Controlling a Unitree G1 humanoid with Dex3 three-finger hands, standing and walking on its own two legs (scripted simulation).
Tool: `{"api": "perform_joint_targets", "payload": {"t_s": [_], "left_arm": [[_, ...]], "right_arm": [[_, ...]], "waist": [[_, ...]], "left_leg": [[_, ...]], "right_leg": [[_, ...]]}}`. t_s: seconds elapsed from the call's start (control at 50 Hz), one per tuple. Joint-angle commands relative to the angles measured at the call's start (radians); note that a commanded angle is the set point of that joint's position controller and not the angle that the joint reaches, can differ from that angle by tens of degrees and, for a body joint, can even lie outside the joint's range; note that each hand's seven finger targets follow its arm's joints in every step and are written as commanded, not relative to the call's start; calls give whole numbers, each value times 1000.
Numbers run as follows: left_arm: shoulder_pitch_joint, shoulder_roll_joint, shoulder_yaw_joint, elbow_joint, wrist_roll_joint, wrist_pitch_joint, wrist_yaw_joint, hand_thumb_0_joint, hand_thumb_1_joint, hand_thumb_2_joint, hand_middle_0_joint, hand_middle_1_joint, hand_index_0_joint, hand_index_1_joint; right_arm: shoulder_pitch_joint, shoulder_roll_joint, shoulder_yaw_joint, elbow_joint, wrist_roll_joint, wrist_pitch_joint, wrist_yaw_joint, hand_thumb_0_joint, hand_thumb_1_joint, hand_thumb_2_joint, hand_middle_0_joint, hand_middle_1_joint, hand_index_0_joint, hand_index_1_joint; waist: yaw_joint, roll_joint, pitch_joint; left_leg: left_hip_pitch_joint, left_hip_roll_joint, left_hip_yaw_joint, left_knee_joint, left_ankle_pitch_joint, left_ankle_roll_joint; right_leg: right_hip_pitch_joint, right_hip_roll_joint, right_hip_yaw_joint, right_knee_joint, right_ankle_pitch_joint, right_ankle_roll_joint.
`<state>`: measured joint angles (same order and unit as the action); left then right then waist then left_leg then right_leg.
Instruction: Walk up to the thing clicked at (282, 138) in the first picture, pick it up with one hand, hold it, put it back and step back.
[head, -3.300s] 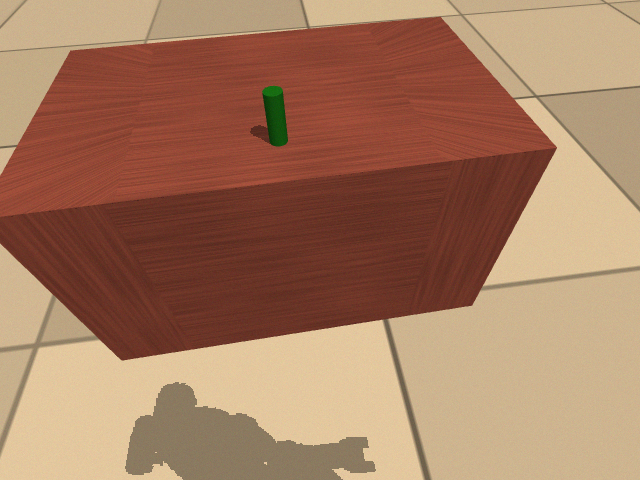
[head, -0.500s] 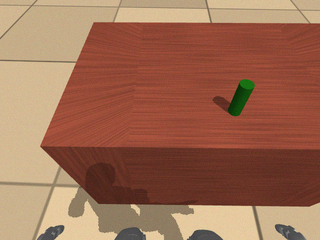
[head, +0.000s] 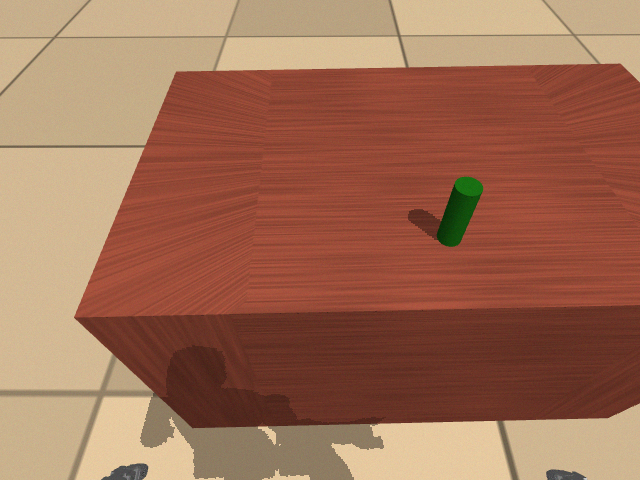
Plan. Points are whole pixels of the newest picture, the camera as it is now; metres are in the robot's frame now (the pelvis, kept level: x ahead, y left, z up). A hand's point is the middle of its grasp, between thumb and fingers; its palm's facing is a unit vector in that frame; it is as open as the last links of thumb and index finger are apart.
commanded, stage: walk up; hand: right
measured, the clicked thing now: (458, 213) +0.49 -0.21 -0.01
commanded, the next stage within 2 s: stand in 0.54 s
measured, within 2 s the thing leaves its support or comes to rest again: neither
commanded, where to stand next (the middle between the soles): +0.04 -0.01 m, yaw +1 degrees
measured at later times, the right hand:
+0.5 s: hand out of the picture +0.10 -0.25 -0.14, palm faces +0.00 +0.93 -0.37, open 7.4 cm
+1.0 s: hand out of the picture +0.09 -0.23 -0.15, palm faces +0.00 +0.95 -0.33, open 7.4 cm
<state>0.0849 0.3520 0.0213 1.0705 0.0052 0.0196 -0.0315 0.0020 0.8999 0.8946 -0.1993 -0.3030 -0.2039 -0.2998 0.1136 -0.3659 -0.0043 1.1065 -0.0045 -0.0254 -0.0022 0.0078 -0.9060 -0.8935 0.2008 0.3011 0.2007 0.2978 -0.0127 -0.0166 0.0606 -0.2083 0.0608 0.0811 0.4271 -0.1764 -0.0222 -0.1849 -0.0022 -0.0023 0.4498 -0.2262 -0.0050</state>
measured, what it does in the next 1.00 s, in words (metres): stands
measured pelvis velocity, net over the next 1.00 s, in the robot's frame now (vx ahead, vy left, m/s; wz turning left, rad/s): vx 0.02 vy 0.02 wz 0.01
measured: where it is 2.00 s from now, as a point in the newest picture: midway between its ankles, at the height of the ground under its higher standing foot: outside the picture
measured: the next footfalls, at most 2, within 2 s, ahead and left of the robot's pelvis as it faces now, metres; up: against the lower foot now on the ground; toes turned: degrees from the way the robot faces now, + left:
none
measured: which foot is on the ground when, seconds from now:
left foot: down 0.00-1.00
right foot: down 0.00-1.00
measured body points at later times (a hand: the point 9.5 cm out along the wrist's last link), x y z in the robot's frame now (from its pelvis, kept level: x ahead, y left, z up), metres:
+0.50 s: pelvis +0.01 +0.01 +0.00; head +0.03 +0.01 +0.45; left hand +0.09 +0.31 -0.13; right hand +0.10 -0.30 -0.12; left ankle +0.03 +0.13 -0.74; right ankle +0.01 -0.12 -0.74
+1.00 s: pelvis +0.02 +0.02 +0.01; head +0.02 +0.02 +0.46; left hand +0.11 +0.32 -0.12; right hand +0.09 -0.28 -0.13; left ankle +0.03 +0.13 -0.74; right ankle +0.01 -0.12 -0.74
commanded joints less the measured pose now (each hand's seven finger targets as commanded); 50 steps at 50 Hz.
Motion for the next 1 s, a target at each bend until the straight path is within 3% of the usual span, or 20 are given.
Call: {"api": "perform_joint_targets", "payload": {"t_s": [0.0, 0.1, 0.24, 0.46, 0.54, 0.64, 0.66, 0.8, 0.9, 0.98], "left_arm": [[-47, 216, 46, -59, -3, -19, 11, 0, 900, 900, -200, -300, -200, -300], [-42, 216, 48, -45, 3, -16, 11, 0, 900, 900, -200, -300, -200, -300], [-38, 218, 48, -39, 4, -20, 12, 0, 900, 900, -200, -300, -200, -300], [-26, 217, 45, -32, 4, -21, 15, 0, 900, 900, -200, -300, -200, -300], [-40, 209, 26, -25, 6, -47, 24, 0, 900, 900, -200, -300, -200, -300], [-37, 213, 19, -8, 1, -54, 33, 0, 900, 900, -200, -300, -200, -300], [-29, 207, 16, -3, 3, -53, 33, 0, 900, 900, -200, -300, -200, -300], [-38, 213, 16, 1, 2, -54, 38, 0, 900, 900, -200, -300, -200, -300], [-32, 211, 14, 1, 2, -55, 37, 0, 900, 900, -200, -300, -200, -300], [-37, 211, 14, 1, 3, -54, 38, 0, 900, 900, -200, -300, -200, -300]], "right_arm": [[-54, -224, -39, -58, -2, -29, -15, 0, -900, -900, 200, 300, 200, 300], [-63, -229, -45, -55, -3, -26, -16, 0, -900, -900, 200, 300, 200, 300], [-69, -221, -45, -53, -2, -27, -14, 0, -900, -900, 200, 300, 200, 300], [-85, -217, -50, -54, -2, -18, -11, 0, -900, -900, 200, 300, 200, 300], [-100, -189, -42, -37, -7, -11, -3, 0, -900, -900, 200, 300, 200, 300], [-87, -197, -41, -16, -7, -11, 1, 0, -900, -900, 200, 300, 200, 300], [-91, -199, -40, -13, -5, -9, 0, 0, -900, -900, 200, 300, 200, 300], [-84, -192, -41, -9, -9, -7, 3, 0, -900, -900, 200, 300, 200, 300], [-84, -195, -43, -6, -9, -11, 3, 0, -900, -900, 200, 300, 200, 300], [-79, -193, -43, -4, -8, -10, 2, 0, -900, -900, 200, 300, 200, 300]], "waist": [[14, 14, -95], [11, 7, -78], [8, 19, -110], [5, 25, -92], [-1, 43, -150], [1, 32, -119], [6, 27, -98], [2, 15, -65], [9, 15, -100], [5, 24, -97]], "left_leg": [[55, 91, -111, -94, 13, 45], [50, 101, -121, -112, -24, 50], [89, 100, -108, -110, 48, 43], [95, 95, -107, -117, 34, 39], [134, 93, -102, -121, 106, 35], [150, 98, -105, -138, 169, 31], [140, 98, -109, -149, 130, 32], [121, 89, -113, -176, 73, 27], [147, 98, -117, -172, 140, 31], [143, 94, -115, -175, 127, 31]], "right_leg": [[-12, -115, 118, -120, 93, -40], [-17, -107, 109, -129, 69, -36], [3, -112, 105, -130, 132, -33], [-2, -110, 104, -148, 134, -24], [62, -135, 111, -174, 172, -15], [64, -135, 92, -173, 227, -10], [52, -130, 87, -182, 182, -5], [47, -134, 89, -204, 119, -4], [71, -138, 81, -192, 160, -6], [74, -139, 82, -196, 153, -6]]}}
